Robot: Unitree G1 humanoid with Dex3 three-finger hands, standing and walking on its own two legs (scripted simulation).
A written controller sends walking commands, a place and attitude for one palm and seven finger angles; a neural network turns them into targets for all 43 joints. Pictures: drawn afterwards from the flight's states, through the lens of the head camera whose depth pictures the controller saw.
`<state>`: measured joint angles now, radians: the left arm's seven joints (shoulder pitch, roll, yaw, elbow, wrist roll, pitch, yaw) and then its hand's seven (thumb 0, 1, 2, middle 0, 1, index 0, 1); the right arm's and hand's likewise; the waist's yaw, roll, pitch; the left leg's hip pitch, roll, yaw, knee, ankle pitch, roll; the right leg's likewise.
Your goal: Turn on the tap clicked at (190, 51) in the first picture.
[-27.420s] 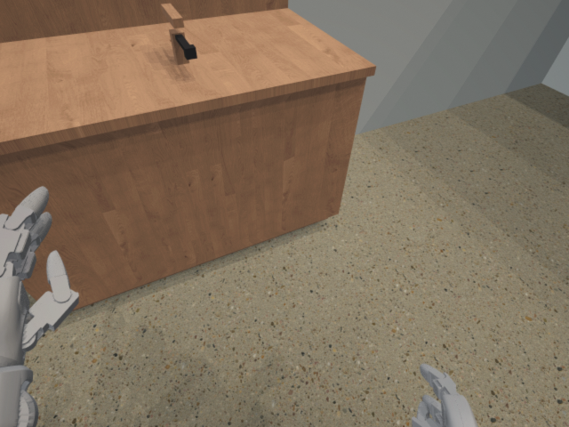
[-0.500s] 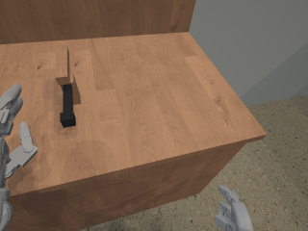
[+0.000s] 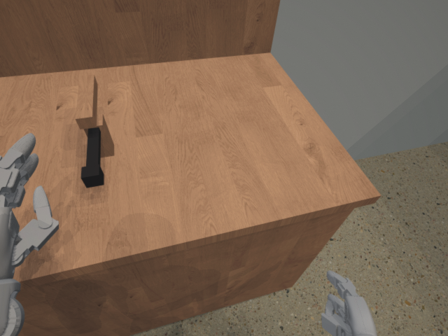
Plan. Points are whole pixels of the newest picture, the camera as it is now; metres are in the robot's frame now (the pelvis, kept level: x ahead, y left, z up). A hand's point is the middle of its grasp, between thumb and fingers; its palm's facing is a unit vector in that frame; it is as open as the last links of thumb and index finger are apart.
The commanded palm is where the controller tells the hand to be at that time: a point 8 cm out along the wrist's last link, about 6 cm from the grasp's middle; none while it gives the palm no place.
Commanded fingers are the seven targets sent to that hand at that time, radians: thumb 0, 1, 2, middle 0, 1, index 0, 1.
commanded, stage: come to a stop and stand still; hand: left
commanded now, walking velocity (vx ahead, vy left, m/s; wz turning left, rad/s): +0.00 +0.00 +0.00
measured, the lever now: (92, 176) +0.33 +0.26 +0.10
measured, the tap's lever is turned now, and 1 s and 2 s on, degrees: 0 0 0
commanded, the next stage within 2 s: look again from close up in 0.78 s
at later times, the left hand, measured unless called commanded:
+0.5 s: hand (52, 210) +0.23 +0.25 +0.16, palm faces +0.41 -0.85 -0.33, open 7.4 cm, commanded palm +0.17 +0.28 +0.17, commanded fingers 0.00 0.90 0.90 -0.20 -0.30 -0.20 -0.30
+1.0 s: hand (54, 215) +0.23 +0.25 +0.15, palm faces +0.38 -0.86 -0.35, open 7.4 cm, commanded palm +0.17 +0.28 +0.17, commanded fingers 0.00 0.90 0.90 -0.20 -0.30 -0.20 -0.30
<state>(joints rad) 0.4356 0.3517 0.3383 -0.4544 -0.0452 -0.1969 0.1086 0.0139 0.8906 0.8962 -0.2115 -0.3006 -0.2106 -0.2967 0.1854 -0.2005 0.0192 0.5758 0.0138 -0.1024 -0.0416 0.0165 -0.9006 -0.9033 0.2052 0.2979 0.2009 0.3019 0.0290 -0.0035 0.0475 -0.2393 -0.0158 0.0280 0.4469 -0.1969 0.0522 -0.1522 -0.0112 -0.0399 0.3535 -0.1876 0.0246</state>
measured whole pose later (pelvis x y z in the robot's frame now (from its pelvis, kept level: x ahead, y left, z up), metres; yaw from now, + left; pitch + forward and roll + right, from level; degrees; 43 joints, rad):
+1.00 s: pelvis +0.01 +0.00 +0.00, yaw +0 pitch +0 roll -2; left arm 0.42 0.36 0.34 -0.47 -0.05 -0.20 0.10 0.01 0.89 0.90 -0.21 -0.30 -0.21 -0.30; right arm 0.17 -0.19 0.03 0.57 0.01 -0.10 -0.04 0.02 -0.90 -0.90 0.21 0.30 0.20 0.30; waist 0.04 -0.02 0.06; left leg -0.24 -0.02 0.03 0.44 -0.21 0.06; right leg -0.15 -0.02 -0.04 0.36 -0.20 0.03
